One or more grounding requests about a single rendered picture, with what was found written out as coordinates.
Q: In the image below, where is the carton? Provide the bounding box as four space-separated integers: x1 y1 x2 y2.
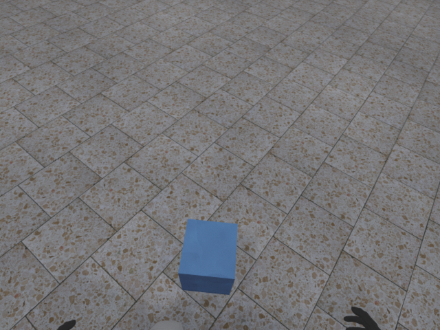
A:
178 219 238 295

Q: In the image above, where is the robot right hand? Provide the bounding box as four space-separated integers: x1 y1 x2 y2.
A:
344 307 381 330

